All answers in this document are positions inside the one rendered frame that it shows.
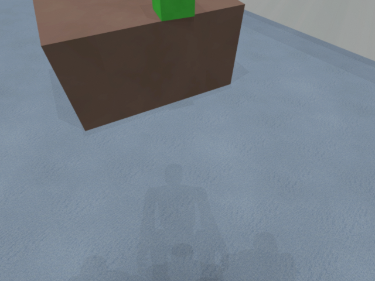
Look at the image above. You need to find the pedestal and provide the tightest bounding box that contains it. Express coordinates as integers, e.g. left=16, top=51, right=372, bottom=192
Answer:
left=33, top=0, right=245, bottom=131

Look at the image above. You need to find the carton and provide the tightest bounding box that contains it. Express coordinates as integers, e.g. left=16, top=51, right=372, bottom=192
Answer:
left=152, top=0, right=195, bottom=21

